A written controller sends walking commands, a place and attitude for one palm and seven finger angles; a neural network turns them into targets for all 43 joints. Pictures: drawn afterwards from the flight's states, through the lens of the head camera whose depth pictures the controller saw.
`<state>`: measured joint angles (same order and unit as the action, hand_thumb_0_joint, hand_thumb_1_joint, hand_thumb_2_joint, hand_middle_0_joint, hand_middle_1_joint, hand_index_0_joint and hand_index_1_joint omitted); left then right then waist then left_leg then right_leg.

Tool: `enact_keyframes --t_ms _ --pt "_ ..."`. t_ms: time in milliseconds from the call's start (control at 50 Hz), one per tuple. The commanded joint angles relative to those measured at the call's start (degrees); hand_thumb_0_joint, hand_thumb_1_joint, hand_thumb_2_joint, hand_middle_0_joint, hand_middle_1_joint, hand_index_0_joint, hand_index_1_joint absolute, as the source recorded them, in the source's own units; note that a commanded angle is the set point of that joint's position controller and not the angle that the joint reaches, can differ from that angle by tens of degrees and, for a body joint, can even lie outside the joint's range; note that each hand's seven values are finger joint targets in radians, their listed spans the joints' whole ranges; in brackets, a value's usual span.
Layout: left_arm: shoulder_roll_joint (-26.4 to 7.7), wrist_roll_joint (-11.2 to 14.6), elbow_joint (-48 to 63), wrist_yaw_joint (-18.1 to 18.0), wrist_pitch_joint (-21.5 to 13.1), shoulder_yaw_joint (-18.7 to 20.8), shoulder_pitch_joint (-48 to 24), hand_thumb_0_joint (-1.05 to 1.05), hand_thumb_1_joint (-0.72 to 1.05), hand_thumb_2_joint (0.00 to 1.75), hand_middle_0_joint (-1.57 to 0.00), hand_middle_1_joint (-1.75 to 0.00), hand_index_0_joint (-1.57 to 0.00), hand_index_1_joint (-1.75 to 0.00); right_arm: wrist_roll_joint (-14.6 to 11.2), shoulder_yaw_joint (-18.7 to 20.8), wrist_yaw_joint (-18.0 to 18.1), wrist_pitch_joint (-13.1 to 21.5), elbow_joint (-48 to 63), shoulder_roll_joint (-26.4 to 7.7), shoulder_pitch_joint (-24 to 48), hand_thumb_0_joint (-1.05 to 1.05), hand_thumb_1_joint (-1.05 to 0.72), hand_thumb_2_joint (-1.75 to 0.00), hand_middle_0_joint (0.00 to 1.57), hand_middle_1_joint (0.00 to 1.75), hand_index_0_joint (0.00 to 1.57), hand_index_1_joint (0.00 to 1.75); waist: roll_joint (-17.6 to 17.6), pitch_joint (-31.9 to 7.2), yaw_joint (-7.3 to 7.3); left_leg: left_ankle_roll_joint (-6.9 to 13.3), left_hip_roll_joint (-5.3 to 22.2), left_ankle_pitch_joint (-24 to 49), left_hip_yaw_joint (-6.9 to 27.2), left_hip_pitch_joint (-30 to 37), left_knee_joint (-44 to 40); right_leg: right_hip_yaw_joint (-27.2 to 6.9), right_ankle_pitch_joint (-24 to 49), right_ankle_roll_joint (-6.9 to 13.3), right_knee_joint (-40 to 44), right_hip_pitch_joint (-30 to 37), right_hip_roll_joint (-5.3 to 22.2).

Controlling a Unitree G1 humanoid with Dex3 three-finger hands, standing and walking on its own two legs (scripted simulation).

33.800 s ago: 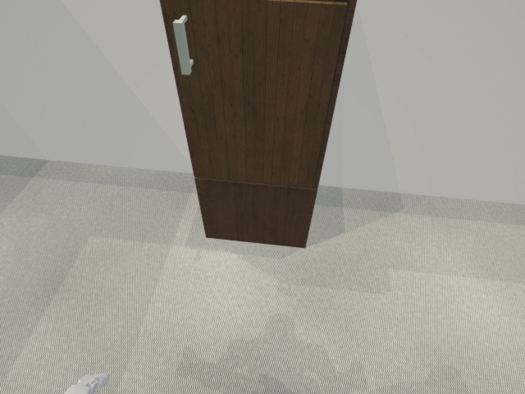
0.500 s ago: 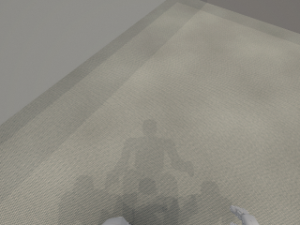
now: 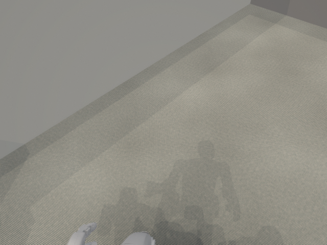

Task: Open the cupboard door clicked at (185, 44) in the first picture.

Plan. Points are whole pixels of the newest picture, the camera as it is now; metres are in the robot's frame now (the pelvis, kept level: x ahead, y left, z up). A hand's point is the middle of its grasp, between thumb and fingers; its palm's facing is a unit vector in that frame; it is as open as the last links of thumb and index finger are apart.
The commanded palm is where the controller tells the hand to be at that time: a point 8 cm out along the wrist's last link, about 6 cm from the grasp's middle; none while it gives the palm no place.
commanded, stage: turn to face it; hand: left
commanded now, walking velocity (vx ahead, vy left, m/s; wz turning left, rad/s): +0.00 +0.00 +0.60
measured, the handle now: out of the picture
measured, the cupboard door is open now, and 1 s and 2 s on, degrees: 40 40 40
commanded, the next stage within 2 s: none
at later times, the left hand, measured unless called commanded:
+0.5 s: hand out of the picture +0.00 +0.25 -0.17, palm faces +0.35 -0.90 -0.25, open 7.4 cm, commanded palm none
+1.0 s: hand out of the picture +0.01 +0.18 -0.14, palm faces +0.58 -0.77 -0.26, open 7.3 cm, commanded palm none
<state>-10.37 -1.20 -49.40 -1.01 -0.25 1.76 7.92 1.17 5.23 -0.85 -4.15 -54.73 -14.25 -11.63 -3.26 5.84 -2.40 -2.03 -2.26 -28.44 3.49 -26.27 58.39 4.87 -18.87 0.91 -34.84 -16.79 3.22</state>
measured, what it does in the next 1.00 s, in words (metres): steps on the spot, turning left: left foot, then right foot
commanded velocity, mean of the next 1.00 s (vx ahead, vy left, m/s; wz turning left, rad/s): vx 0.00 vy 0.00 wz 0.60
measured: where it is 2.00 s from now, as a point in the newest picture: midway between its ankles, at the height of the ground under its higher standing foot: outside the picture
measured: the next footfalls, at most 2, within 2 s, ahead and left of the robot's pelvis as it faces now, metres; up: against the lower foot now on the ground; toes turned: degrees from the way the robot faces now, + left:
left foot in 0.34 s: +0.01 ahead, +0.13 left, +0.00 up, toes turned +21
right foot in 0.74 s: +0.12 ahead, -0.10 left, +0.00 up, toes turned +24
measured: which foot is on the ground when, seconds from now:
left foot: up 0.00-0.32, down 0.34-0.74, up 0.76-1.00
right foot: down 0.00-0.34, up 0.36-0.72, down 0.74-1.00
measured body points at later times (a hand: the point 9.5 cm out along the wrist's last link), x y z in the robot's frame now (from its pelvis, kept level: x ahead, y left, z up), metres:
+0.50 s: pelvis +0.01 +0.02 +0.00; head +0.05 +0.05 +0.45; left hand -0.02 +0.30 -0.15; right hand +0.19 -0.19 -0.13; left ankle -0.02 +0.11 -0.73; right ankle +0.02 -0.13 -0.65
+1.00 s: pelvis +0.06 -0.02 +0.01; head +0.12 +0.00 +0.46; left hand -0.02 +0.22 -0.12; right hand +0.27 -0.19 -0.15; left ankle -0.05 +0.09 -0.66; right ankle +0.08 -0.12 -0.73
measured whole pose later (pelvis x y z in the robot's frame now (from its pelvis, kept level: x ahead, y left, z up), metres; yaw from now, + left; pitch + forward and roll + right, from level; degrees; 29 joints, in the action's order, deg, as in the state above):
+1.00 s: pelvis +0.06 -0.02 +0.01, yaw +37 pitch +1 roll +3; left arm -9.5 -1.2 -51.1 -1.4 -0.4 2.1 11.6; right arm 1.1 5.0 -1.8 -4.8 -55.1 -14.0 -8.0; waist 0.0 7.0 -1.9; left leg -3.9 1.3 -25.3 -1.8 -26.1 57.6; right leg 11.6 -18.7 0.6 -28.6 -10.2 6.9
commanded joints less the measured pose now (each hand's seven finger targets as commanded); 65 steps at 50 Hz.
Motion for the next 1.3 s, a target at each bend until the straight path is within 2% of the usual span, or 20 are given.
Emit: enact_keyframes --t_ms 0,180,280,300,320,340,420,600,680,700,720,740,760,840,1020,1100,1120,1140,1160,1280 --pt "-9.1 0.1 3.7 -1.3 -0.7 2.7 0.8 0.0 0.9 0.9 -0.2 -0.3 -0.2 -0.3 -0.3 0.6 -0.5 0.8 4.3 -2.9 1.3 0.0 -0.9 -0.9 0.2 0.3 0.2 0.3 15.2 -5.8 0.55 -1.8 4.2 4.0 -1.8 -6.6 13.6 -6.3 27.8 4.3 15.0 7.6 15.5" --pt "-11.8 -0.7 0.5 -1.1 -0.8 4.2 8.4 0.0 0.9 0.9 -0.2 -0.3 -0.2 -0.3 -0.6 -0.6 -1.0 1.4 5.6 -0.5 7.1 0.0 -0.9 -0.9 0.2 0.3 0.2 0.3 15.5 -8.1 4.75 -1.6 3.7 1.3 -8.8 -1.1 -11.6 0.8 39.1 4.5 9.8 17.3 17.9" --pt "-12.9 0.0 0.5 -0.4 -0.5 4.8 6.4 0.0 0.9 0.9 -0.2 -0.3 -0.2 -0.3 -0.4 -0.1 -0.8 2.3 4.9 -3.2 1.3 0.0 -0.9 -0.9 0.2 0.3 0.2 0.3 11.0 -10.3 0.78 0.6 2.6 14.1 -10.3 15.0 -31.2 5.7 33.8 0.6 -1.1 9.3 17.6" --pt "-11.3 0.6 1.7 -0.1 -0.1 4.4 5.8 0.0 0.9 0.9 -0.2 -0.3 -0.2 -0.3 0.0 1.1 -0.6 2.7 4.1 -8.0 -2.7 0.0 -0.9 -0.9 0.2 0.3 0.2 0.3 0.4 -13.2 -1.94 3.9 9.8 26.4 -0.8 25.1 -35.1 8.3 20.1 -2.6 -11.7 -0.8 13.6" --pt "-6.9 0.9 4.5 0.3 0.3 3.1 2.8 0.0 0.9 0.9 -0.2 -0.3 -0.2 -0.3 0.3 2.8 0.1 2.8 3.7 -14.5 -6.4 0.0 -0.9 -0.9 0.2 0.3 0.2 0.3 -16.2 -13.6 -4.23 12.9 25.3 49.6 20.6 30.9 -37.2 6.9 -18.8 -6.7 -25.2 -17.1 5.0" --pt "-7.9 0.2 5.7 -0.2 1.3 2.9 -1.1 0.0 0.9 0.9 -0.2 -0.3 -0.2 -0.3 0.1 2.8 0.6 2.3 2.5 -15.2 -8.3 0.0 -0.9 -0.9 0.2 0.3 0.2 0.3 -9.4 -13.7 -4.61 16.5 27.8 52.6 18.6 28.7 -36.2 -1.1 -20.3 -5.5 -30.7 -18.2 4.9" --pt "-8.3 -0.1 2.3 0.3 1.9 3.6 0.2 0.0 0.9 0.9 -0.2 -0.3 -0.2 -0.3 0.3 1.0 1.9 3.1 5.4 -9.9 1.3 0.0 -0.9 -0.9 0.2 0.3 0.2 0.3 -7.4 -7.0 0.07 11.8 17.7 37.7 10.3 17.8 -38.0 -4.9 -6.8 -5.8 -32.7 -17.1 4.3" --pt "-7.0 0.3 3.0 0.3 1.6 3.0 0.6 0.0 0.9 0.9 -0.2 -0.3 -0.2 -0.3 0.5 1.2 1.4 2.9 5.3 -10.1 1.0 0.0 -0.9 -0.9 0.2 0.3 0.2 0.3 -6.9 -7.1 0.81 11.2 13.9 33.9 11.9 15.6 -36.6 -2.6 -5.9 -6.1 -12.6 -7.7 -0.4" --pt "-7.9 0.6 1.8 0.0 0.3 3.3 6.4 0.0 0.9 0.9 -0.2 -0.3 -0.2 -0.3 -0.1 1.6 1.3 2.5 6.2 -9.5 4.0 0.0 -0.9 -0.9 0.2 0.3 0.2 0.3 -6.0 -9.0 3.88 8.0 10.8 34.3 12.8 9.4 -30.4 -1.4 5.2 -5.2 5.7 6.7 -2.3" --pt "-10.1 0.3 1.3 -0.4 -0.3 3.9 8.8 0.0 0.9 0.9 -0.2 -0.3 -0.2 -0.3 -0.6 1.4 1.1 2.6 6.7 -7.4 3.9 0.0 -0.9 -0.9 0.2 0.3 0.2 0.3 -0.1 -10.1 4.98 5.1 7.4 25.5 10.6 3.0 -25.7 -5.7 9.6 -4.1 13.4 15.1 2.6" --pt "-15.8 -0.7 1.1 -1.0 -0.8 5.2 10.4 0.0 0.9 0.9 -0.2 -0.3 -0.2 -0.3 -1.0 0.9 0.9 2.8 7.6 -3.3 2.7 0.0 -0.9 -0.9 0.2 0.3 0.2 0.3 18.2 -11.6 5.63 0.5 -1.6 3.9 0.6 -7.0 -11.6 -22.0 17.1 1.6 17.4 21.9 18.6" --pt "-17.1 -0.4 1.2 -1.0 -0.7 4.8 10.2 0.0 0.9 0.9 -0.2 -0.3 -0.2 -0.3 -0.7 1.2 0.8 2.5 7.9 -4.9 3.8 0.0 -0.9 -0.9 0.2 0.3 0.2 0.3 19.6 -10.1 5.87 -0.1 -1.3 -9.4 -0.4 -7.2 3.2 -26.3 23.8 7.8 17.7 14.9 26.9" --pt "-13.9 -0.2 1.6 -1.2 -0.8 4.0 7.4 0.0 0.9 0.9 -0.2 -0.3 -0.2 -0.3 -0.3 1.1 0.5 2.1 7.0 -5.2 3.6 0.0 -0.9 -0.9 0.2 0.3 0.2 0.3 13.7 -7.5 4.17 0.2 1.0 -5.3 2.0 -7.5 10.4 -20.6 23.3 8.7 16.9 11.8 23.6" --pt "-9.1 0.1 2.7 -1.2 -1.0 2.9 3.1 0.0 0.9 0.9 -0.2 -0.3 -0.2 -0.3 -0.3 0.5 -0.5 0.9 4.4 -2.9 3.4 0.0 -0.9 -0.9 0.2 0.3 0.2 0.3 14.8 -5.6 1.38 -2.0 3.5 3.9 -2.0 -7.6 11.7 -5.0 34.3 4.0 14.0 11.6 15.2" --pt "-12.6 -0.6 0.3 -1.0 -0.7 4.6 9.9 0.0 0.9 0.9 -0.2 -0.3 -0.2 -0.3 -0.7 -1.0 -1.1 1.7 5.7 -0.8 9.3 0.0 -0.9 -0.9 0.2 0.3 0.2 0.3 15.6 -7.5 5.11 -0.8 2.5 2.4 -10.0 -0.2 -14.6 2.1 45.3 4.1 8.0 19.0 17.8" --pt "-13.3 0.2 0.7 -0.4 -0.5 4.9 7.0 0.0 0.9 0.9 -0.2 -0.3 -0.2 -0.3 -0.2 0.1 -0.9 2.3 4.4 -3.9 1.6 0.0 -0.9 -0.9 0.2 0.3 0.2 0.3 11.4 -9.9 -0.34 1.4 1.6 16.3 -11.0 16.6 -31.2 7.0 38.1 0.0 -4.3 9.1 17.1" --pt "-11.1 0.7 2.0 0.0 -0.2 4.5 6.2 0.0 0.9 0.9 -0.2 -0.3 -0.2 -0.3 0.3 1.4 -0.5 2.8 3.7 -9.0 -2.6 0.0 -0.9 -0.9 0.2 0.3 0.2 0.3 -0.3 -13.5 -2.83 5.4 10.2 29.0 0.5 27.2 -33.6 8.9 20.6 -3.2 -15.5 -2.1 12.5" --pt "-6.8 1.0 4.9 0.3 0.1 3.1 3.0 0.0 0.9 0.9 -0.2 -0.3 -0.2 -0.3 0.3 2.9 0.1 2.8 3.4 -15.0 -6.6 0.0 -0.9 -0.9 0.2 0.3 0.2 0.3 -15.9 -14.2 -5.05 14.8 25.3 53.4 22.0 31.4 -36.3 6.2 -19.8 -6.5 -29.2 -16.5 4.2" --pt "-8.4 0.3 5.9 -0.3 1.1 3.1 0.1 0.0 0.9 0.9 -0.2 -0.3 -0.2 -0.3 -0.1 2.6 0.6 2.4 2.2 -15.3 -8.1 0.0 -0.9 -0.9 0.2 0.3 0.2 0.3 -9.0 -15.6 -4.77 17.7 27.2 54.8 19.5 30.4 -35.3 -2.1 -20.8 -5.1 -33.4 -17.4 4.6" --pt "-7.8 -0.2 1.9 0.5 2.1 3.6 2.6 0.0 0.9 0.9 -0.2 -0.3 -0.2 -0.3 0.3 0.7 1.7 3.4 5.9 -9.7 2.7 0.0 -0.9 -0.9 0.2 0.3 0.2 0.3 -3.4 -6.7 1.47 11.2 15.4 30.4 10.1 15.5 -39.4 -4.3 -4.7 -6.0 -30.0 -14.0 3.3"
